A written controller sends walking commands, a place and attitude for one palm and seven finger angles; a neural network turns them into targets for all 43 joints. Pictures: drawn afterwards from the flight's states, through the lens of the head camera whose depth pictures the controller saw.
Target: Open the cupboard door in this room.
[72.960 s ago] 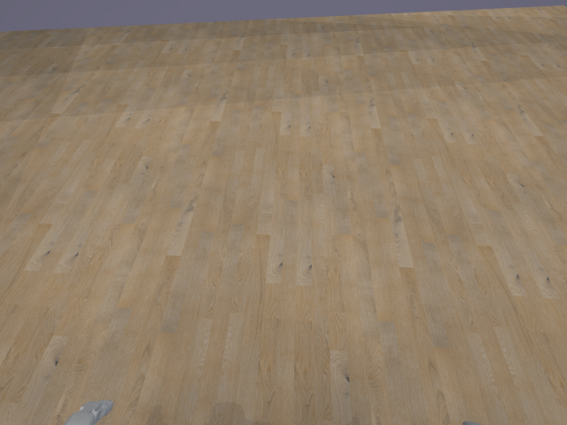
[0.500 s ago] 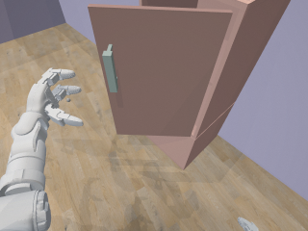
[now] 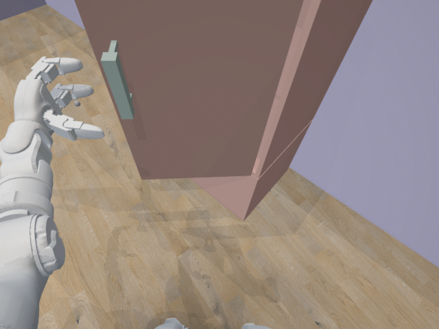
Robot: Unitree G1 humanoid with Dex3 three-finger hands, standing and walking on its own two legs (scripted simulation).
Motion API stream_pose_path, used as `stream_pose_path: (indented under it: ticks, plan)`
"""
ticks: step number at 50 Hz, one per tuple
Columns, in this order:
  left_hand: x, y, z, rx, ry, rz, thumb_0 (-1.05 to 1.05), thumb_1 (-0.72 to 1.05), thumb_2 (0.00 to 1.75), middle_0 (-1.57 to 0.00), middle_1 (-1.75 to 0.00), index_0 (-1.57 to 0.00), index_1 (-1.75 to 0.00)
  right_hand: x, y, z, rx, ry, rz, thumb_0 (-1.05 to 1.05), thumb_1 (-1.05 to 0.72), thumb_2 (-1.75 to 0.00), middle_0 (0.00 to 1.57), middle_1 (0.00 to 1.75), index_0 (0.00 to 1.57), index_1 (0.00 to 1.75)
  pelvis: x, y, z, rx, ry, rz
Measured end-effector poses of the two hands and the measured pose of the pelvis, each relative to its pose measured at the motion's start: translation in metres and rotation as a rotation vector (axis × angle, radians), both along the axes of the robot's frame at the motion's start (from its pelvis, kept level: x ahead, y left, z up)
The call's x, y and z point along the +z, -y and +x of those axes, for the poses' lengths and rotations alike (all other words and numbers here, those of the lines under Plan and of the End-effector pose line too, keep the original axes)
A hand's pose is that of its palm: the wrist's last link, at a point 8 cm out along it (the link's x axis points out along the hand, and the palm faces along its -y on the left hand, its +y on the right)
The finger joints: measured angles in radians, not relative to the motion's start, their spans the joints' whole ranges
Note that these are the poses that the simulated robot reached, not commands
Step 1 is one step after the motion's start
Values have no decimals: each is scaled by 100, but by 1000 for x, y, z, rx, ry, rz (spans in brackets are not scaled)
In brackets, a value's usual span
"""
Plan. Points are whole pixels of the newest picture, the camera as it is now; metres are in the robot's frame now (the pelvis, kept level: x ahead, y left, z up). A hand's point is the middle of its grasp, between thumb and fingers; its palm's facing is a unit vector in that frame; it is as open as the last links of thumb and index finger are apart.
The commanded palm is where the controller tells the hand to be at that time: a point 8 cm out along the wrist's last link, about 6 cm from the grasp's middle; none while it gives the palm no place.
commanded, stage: move the hooked fingers beside the handle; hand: left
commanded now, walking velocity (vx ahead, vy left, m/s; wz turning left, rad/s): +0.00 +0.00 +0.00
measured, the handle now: (121, 81) +0.56 +0.16 +0.11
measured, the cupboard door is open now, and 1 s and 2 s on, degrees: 45 45 44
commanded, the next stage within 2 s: slide the fingers in behind the handle in 0.98 s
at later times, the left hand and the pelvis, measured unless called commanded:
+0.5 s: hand (81, 96) +0.52 +0.23 +0.11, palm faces +0.03 -1.00 +0.01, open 14.0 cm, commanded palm +0.49 +0.27 +0.11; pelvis +0.02 +0.00 +0.00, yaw -1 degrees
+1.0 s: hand (80, 99) +0.50 +0.22 +0.12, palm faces +0.02 -1.00 +0.01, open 14.0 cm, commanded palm +0.48 +0.27 +0.11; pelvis +0.01 +0.01 -0.01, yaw +1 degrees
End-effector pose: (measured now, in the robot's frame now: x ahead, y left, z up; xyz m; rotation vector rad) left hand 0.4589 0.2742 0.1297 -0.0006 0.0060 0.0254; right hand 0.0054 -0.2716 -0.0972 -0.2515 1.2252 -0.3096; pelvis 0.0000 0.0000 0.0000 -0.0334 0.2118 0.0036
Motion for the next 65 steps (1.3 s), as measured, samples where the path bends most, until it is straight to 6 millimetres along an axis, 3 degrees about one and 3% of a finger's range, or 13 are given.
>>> stream_pose_path:
  ticks: [9, 17, 25, 31, 37, 42, 48, 65]
  plan:
    - [-1, -1, 27, -4, -9, 1, -1, -50, 30, -30, -120, -30, -120, 1, 4, -26, -40, -104, -13, 1, -91, -89, 20, 30, 21, 30, -4, 3, 4, 0, -48, -9]
    - [-7, 1, 42, -10, -23, -7, -1, -49, 30, -30, -120, -30, -120, 2, 0, -30, -65, -137, -4, 1, -91, -89, 20, 30, 21, 30, -5, 1, 12, -16, -78, -10]
    - [-16, -6, 36, 2, -19, -8, -1, -49, 30, -30, -120, -30, -120, 0, -8, -10, -59, -114, 17, 1, -91, -89, 20, 30, 21, 30, -4, -1, 19, -18, -71, -12]
    - [-10, -10, 29, 0, 10, -6, -1, -49, 30, -30, -120, -30, -120, -3, -11, 13, -28, -71, 24, 1, -91, -89, 20, 30, 21, 30, -4, -4, 22, -9, -63, -16]
    - [-11, -10, 22, -6, -11, -18, -1, -50, 30, -30, -120, -30, -120, -4, -13, 33, 5, -16, 24, 1, -91, -89, 20, 30, 21, 30, -5, -7, 20, -1, -51, -17]
    - [-12, -10, 17, 0, -2, -12, -1, -50, 30, -30, -120, -30, -120, -3, -14, 38, 25, 10, 17, 1, -91, -89, 20, 30, 21, 30, -6, -8, 15, 5, -45, -18]
    - [-12, -5, 19, -4, -1, -6, -1, -50, 30, -30, -120, -30, -120, -5, -13, 27, 32, -10, 6, 1, -91, -89, 20, 30, 21, 30, -9, -9, 7, 16, -48, -22]
    - [-12, 21, 32, -4, 2, -9, -1, -50, 30, -30, -120, -30, -120, -8, -16, -36, -41, -123, 25, 1, -91, -89, 20, 30, 21, 30, -10, -7, 1, -3, -61, -18]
